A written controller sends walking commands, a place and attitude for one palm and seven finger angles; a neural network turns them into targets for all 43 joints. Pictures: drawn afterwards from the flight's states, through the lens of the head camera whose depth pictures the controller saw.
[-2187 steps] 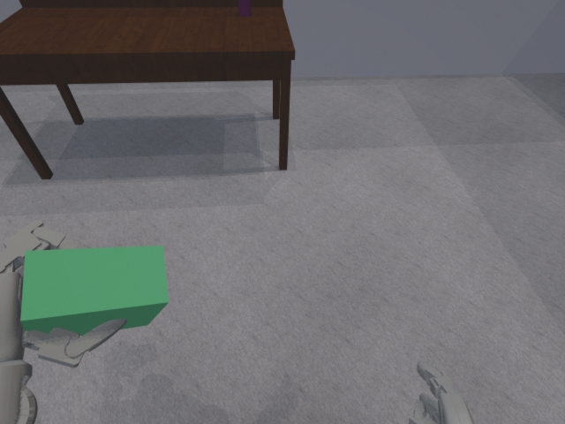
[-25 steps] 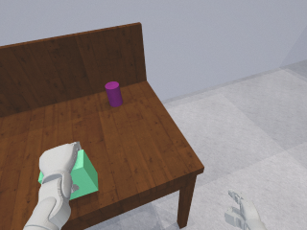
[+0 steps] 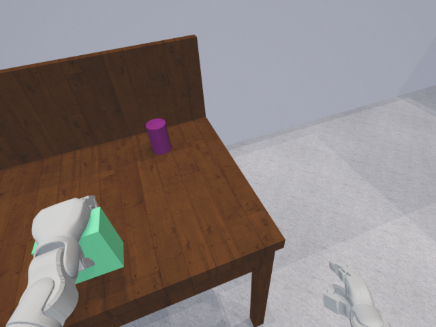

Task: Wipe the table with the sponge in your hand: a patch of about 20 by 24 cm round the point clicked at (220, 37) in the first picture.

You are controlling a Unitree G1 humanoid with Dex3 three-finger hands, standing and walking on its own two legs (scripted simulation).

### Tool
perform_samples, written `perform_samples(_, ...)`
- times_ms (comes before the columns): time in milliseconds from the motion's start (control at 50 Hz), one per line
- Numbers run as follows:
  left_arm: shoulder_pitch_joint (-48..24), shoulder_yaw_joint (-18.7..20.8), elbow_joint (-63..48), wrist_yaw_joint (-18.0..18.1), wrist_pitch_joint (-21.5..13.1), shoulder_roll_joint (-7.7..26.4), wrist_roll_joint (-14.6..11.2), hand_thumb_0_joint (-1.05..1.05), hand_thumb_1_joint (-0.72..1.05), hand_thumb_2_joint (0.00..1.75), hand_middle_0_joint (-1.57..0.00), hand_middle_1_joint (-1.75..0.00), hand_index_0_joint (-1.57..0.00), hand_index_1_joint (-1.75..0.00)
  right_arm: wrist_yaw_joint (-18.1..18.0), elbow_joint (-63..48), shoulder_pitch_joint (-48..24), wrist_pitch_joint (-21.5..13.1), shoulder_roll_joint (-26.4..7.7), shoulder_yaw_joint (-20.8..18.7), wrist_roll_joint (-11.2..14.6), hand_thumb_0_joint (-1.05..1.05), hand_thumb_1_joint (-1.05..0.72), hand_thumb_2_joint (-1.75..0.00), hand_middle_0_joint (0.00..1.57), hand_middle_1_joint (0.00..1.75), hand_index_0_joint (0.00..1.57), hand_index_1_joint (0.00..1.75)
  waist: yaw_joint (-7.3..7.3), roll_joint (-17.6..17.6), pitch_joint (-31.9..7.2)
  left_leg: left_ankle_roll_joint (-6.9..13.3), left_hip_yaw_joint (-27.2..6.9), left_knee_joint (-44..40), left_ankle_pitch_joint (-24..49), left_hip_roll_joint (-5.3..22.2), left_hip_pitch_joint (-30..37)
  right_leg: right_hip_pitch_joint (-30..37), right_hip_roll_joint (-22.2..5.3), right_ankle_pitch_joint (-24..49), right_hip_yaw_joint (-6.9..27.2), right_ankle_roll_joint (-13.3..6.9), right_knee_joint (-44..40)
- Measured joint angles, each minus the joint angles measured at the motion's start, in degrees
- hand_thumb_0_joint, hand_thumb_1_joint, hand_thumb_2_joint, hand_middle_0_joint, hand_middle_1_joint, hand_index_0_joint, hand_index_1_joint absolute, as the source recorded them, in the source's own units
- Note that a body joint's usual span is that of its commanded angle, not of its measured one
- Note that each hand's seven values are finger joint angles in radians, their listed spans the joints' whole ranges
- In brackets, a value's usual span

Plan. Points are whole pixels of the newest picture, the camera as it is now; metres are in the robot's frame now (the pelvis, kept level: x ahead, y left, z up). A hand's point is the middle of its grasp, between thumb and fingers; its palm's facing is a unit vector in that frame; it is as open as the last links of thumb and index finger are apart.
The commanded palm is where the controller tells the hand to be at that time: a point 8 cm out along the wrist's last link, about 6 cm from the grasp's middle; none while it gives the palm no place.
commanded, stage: lift the sponge slowly off the table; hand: left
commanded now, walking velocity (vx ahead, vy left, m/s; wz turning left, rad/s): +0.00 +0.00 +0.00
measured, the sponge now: (88, 252) +0.23 +0.30 +0.01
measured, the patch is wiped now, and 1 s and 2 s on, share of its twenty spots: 1.00 1.00 1.00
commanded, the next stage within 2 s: bring the sponge back beside the body in 0.30 s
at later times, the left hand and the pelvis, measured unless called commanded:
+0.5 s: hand (78, 230) +0.24 +0.30 +0.07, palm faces +0.01 -0.13 -0.99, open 9.9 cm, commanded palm +0.21 +0.30 +0.15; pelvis +0.00 +0.02 +0.00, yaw +0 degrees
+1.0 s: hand (66, 237) +0.22 +0.31 +0.09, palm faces +0.03 -0.13 -0.99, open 9.9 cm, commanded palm +0.19 +0.30 +0.16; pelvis -0.01 +0.02 +0.00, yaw +0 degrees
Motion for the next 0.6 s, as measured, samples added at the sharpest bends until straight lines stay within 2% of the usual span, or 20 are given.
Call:
perform_samples(180,-2.31,-0.28,0.01,-1.16,-0.07,0.83,-0.03,-0.01,-0.49,1.06,-0.74,-1.34,-0.76,-1.36,-0.51,0.27,-0.58,-0.17,0.12,0.47,0.11,0.01,-0.90,-0.90,0.20,0.30,0.20,0.30,0.33,-0.06,0.57,0.23,-0.35,-0.58,0.53,-0.39,0.25,0.35,-0.37,0.31,-0.32,0.28,-0.53)
perform_samples(300,-3.45,0.21,-0.54,-1.98,0.36,1.18,-0.02,-0.01,-0.49,1.06,-0.74,-1.34,-0.76,-1.36,-0.20,-0.04,-0.50,-0.02,0.61,0.89,0.15,0.01,-0.90,-0.90,0.20,0.30,0.20,0.30,0.05,-0.04,0.46,0.51,-0.15,-1.03,0.82,-0.61,0.20,0.23,-0.60,0.61,-0.11,0.58,-0.89)
perform_samples(420,-1.70,-0.69,-3.29,-2.39,1.34,0.00,0.06,-0.01,-0.49,1.06,-0.74,-1.34,-0.76,-1.36,0.55,-0.68,0.01,0.42,0.46,0.88,0.10,0.01,-0.90,-0.90,0.20,0.30,0.20,0.30,-0.09,0.32,0.13,1.01,0.17,-1.15,0.87,-1.00,0.04,-0.09,-1.01,0.53,0.19,1.08,-0.69)
perform_samples(500,0.07,-1.50,-5.93,-1.85,1.41,-0.83,0.25,-0.01,-0.49,1.06,-0.74,-1.34,-0.76,-1.36,0.79,-0.65,0.07,0.60,0.46,0.78,-0.09,0.02,-0.90,-0.90,0.20,0.30,0.20,0.30,0.24,0.38,0.23,1.31,0.40,-1.28,0.92,-1.23,0.32,0.04,-1.26,0.47,0.42,1.37,-0.55)
perform_samples(600,0.44,-2.84,-7.87,-0.85,3.19,-1.22,0.68,-0.01,-0.49,1.06,-0.74,-1.34,-0.76,-1.36,0.87,-0.35,-0.36,0.68,0.55,0.89,0.06,0.02,-0.90,-0.90,0.20,0.30,0.20,0.30,0.79,0.48,0.51,1.55,0.27,-1.64,1.19,-1.61,0.94,0.62,-1.62,0.49,0.28,1.64,-0.67)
